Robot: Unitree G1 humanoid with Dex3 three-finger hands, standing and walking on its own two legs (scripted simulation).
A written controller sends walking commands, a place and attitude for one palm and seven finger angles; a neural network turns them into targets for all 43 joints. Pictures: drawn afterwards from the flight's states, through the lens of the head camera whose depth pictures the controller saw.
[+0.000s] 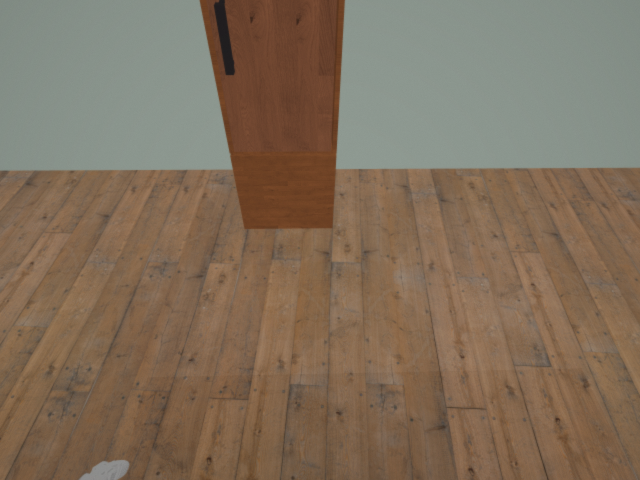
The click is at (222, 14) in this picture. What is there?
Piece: cupboard door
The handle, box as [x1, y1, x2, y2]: [214, 0, 234, 74]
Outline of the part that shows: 219,0 218,2 215,2 214,9 226,74 233,74 233,60 231,55 224,10 224,0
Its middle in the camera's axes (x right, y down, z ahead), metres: -0.26 -0.54 +1.05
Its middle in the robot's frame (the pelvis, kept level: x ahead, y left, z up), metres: +1.15 +0.32 +0.05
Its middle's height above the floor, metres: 0.82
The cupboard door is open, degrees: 0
